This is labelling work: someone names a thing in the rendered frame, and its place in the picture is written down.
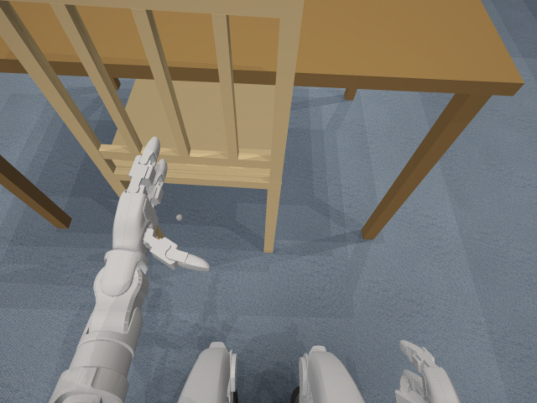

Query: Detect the chair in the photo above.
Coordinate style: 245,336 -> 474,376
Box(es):
0,0 -> 305,253

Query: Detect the table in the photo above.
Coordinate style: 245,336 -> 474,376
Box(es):
0,0 -> 524,239

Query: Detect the right robot thigh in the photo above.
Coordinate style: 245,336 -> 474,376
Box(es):
299,351 -> 365,403

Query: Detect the left robot hand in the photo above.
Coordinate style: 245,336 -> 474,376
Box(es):
112,136 -> 210,271

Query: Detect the right robot shin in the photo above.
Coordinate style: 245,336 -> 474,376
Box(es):
299,346 -> 326,403

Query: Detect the right robot hand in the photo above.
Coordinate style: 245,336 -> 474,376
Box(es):
395,340 -> 461,403

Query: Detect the left robot forearm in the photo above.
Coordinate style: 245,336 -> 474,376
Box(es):
49,249 -> 149,403

